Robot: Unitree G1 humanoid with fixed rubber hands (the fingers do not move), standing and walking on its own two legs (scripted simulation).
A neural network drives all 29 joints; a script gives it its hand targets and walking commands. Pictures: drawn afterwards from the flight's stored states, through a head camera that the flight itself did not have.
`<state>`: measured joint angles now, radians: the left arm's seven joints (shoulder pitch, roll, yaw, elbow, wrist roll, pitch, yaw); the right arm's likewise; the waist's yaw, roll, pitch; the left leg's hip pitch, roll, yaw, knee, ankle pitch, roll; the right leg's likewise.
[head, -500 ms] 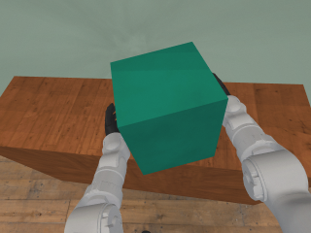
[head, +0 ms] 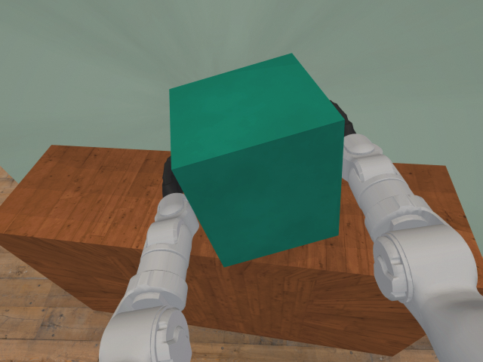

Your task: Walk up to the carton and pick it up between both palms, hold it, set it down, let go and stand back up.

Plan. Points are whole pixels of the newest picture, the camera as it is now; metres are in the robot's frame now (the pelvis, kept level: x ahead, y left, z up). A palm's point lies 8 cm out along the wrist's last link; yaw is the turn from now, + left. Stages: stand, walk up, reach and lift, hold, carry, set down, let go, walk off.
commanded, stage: reach and lift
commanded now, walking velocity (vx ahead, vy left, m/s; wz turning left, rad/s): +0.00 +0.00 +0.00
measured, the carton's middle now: (256, 164) +0.42 +0.05 +0.11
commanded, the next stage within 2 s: none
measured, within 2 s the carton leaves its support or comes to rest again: neither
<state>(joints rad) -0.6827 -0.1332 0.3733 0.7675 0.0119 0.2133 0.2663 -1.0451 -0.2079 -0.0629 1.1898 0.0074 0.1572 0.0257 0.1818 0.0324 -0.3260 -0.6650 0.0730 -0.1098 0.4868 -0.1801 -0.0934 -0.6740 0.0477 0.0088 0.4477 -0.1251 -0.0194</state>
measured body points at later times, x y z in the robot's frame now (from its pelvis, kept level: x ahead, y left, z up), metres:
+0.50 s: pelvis +0.00 +0.01 +0.00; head +0.03 -0.01 +0.45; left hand +0.39 +0.21 +0.09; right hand +0.48 -0.08 +0.13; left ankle +0.02 +0.18 -0.73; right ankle +0.04 -0.11 -0.73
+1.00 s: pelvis -0.02 +0.02 +0.01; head -0.03 +0.01 +0.46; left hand +0.38 +0.20 +0.13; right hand +0.43 -0.10 +0.17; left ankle +0.02 +0.18 -0.73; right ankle +0.03 -0.11 -0.73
